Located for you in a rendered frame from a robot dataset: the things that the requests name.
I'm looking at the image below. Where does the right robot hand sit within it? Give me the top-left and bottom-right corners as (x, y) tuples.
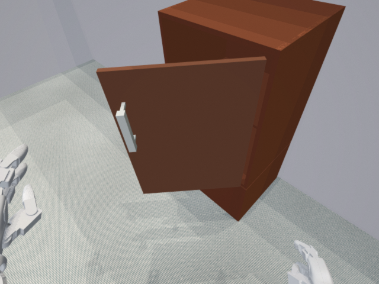
(287, 240), (334, 284)

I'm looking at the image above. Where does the handle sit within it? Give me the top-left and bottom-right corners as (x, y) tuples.
(116, 102), (137, 152)

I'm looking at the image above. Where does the left robot hand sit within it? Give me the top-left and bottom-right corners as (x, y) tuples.
(0, 144), (42, 254)

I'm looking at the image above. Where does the cupboard door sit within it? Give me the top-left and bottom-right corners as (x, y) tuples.
(96, 56), (266, 194)

